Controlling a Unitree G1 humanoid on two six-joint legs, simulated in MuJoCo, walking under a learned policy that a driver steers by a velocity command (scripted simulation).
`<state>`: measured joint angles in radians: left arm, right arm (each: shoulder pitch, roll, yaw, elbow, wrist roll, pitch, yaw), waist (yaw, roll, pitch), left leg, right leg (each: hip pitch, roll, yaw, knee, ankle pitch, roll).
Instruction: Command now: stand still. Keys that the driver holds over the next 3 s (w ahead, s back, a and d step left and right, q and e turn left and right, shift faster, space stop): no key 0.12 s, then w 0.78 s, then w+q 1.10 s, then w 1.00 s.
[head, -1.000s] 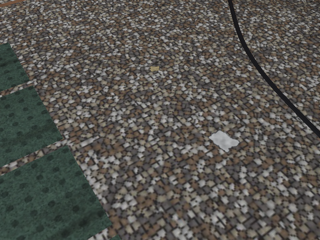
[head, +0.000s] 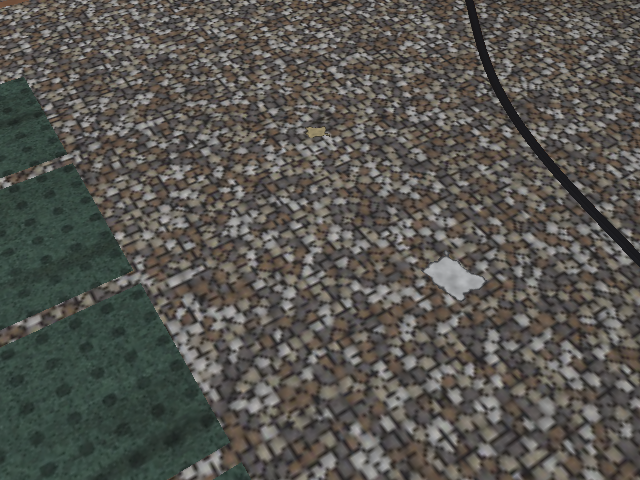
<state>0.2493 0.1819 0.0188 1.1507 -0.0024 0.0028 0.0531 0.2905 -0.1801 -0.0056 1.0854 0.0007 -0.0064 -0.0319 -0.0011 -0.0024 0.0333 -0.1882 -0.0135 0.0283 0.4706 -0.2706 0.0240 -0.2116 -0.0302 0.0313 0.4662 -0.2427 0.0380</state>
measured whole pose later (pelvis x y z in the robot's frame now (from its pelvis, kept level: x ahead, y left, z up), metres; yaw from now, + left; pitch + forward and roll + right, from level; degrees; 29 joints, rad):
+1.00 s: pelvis +0.35 -0.02 -0.01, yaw +1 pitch +1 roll +1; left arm 0.39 0.22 0.04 1.04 -0.02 -0.11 0.00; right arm 0.07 -0.24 -0.06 0.90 0.01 -0.10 0.04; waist 0.01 -0.01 0.05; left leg -0.43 -0.05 0.06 0.54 -0.14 0.07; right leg -0.25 -0.02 0.05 1.20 -0.41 -0.03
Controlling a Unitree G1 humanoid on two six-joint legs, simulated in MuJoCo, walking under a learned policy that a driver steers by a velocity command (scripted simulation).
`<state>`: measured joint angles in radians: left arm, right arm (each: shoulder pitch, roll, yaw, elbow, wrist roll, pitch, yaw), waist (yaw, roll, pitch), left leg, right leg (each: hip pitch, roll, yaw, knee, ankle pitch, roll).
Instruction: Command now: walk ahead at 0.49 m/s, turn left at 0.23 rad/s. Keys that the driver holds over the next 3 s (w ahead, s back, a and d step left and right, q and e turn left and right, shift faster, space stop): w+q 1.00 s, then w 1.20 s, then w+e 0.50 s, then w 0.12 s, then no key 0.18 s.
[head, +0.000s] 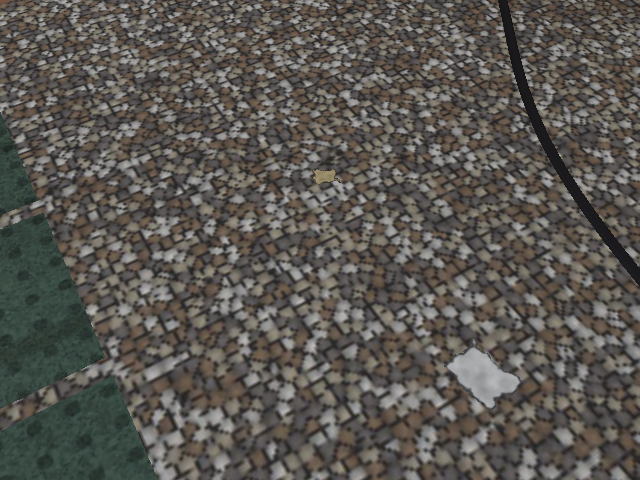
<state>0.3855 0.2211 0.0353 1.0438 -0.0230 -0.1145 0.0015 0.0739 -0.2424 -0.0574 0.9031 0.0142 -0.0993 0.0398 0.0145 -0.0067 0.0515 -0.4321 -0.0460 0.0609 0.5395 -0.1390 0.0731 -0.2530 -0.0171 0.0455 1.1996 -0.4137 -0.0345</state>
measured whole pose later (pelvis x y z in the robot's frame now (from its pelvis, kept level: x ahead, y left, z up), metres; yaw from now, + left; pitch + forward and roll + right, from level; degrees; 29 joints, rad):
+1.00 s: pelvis +0.51 +0.09 -0.01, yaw +34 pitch +2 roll -1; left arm 0.28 0.29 0.07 0.88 -0.02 -0.09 0.01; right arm 0.10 -0.28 -0.08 0.67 0.02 -0.04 0.04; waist 0.04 0.01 0.07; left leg -0.48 -0.05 0.05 0.65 -0.20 0.11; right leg -0.22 -0.08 -0.05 1.12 -0.49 0.02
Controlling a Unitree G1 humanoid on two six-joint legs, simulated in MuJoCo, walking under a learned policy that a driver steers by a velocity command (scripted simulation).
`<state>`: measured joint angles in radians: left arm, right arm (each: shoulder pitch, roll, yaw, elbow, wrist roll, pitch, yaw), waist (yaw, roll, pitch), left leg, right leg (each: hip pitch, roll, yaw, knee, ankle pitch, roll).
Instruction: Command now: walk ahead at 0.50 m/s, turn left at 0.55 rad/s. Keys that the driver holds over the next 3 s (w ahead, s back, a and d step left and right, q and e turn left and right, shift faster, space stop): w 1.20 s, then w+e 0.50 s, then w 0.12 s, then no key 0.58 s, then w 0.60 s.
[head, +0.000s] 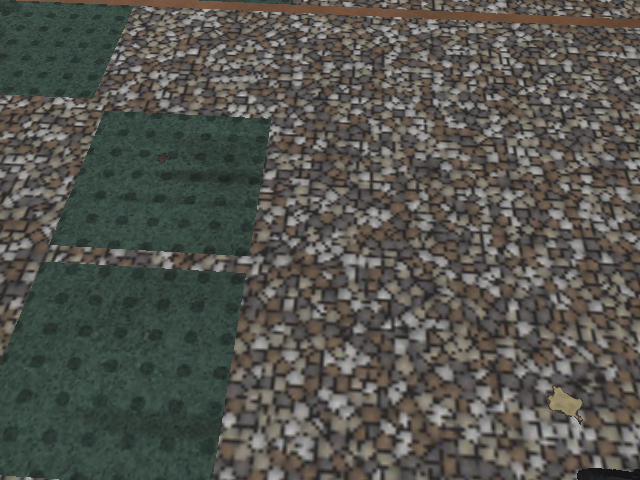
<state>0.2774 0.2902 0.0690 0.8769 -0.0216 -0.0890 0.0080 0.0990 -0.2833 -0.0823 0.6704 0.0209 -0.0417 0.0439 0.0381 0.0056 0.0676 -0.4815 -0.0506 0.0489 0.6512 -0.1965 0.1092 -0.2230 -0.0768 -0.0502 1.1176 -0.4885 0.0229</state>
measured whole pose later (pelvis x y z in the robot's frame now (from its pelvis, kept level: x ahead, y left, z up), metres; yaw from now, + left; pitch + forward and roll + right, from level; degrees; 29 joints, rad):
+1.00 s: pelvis +0.57 +0.02 +0.01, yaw +6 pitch +3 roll -2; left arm 0.39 0.30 0.06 0.89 -0.02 -0.05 0.00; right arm 0.05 -0.25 -0.04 0.70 0.01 -0.09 0.04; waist 0.08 0.01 0.01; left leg -0.49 0.03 0.02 0.49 -0.04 0.06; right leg 0.03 0.01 -0.03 0.36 -0.43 0.00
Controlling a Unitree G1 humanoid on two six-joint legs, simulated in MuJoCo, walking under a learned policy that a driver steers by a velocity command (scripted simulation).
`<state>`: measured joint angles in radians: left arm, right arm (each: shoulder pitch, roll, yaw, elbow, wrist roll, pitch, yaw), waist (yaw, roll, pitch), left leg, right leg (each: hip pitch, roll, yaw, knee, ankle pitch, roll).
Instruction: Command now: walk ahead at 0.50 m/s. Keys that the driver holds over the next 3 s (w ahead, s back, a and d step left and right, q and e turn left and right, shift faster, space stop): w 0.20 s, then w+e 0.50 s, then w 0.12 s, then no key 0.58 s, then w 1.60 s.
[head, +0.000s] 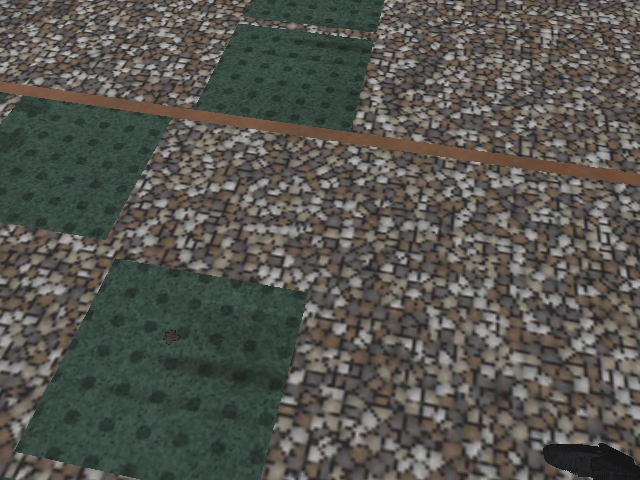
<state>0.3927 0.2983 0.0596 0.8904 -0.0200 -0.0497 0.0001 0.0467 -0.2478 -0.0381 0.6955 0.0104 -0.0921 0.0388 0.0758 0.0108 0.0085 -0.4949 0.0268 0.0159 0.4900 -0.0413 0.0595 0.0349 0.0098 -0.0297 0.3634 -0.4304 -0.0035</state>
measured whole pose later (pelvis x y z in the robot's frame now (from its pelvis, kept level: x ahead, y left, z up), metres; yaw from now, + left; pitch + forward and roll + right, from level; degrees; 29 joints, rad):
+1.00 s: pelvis +0.55 -0.06 +0.01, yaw -18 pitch +2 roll -1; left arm 0.34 0.28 0.06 0.77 -0.01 -0.04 0.01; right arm 0.06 -0.27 -0.04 0.74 -0.02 -0.11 0.03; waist 0.07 0.04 0.02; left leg -0.52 0.02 -0.04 0.46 0.12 0.01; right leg -0.06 0.10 0.11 0.42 -0.38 -0.06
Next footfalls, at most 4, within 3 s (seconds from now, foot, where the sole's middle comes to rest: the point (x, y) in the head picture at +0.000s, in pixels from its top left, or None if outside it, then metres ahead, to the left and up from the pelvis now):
0.54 right None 0.46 -0.14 -0.76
1.00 left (362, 342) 0.78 -0.01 -0.76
1.32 right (462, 404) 0.65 -0.23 -0.76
2.06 right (504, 276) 0.99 -0.36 -0.76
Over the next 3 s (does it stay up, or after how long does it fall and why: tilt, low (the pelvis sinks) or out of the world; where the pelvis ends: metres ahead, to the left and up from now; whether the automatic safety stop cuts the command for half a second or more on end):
stays up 1.36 -0.33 0.02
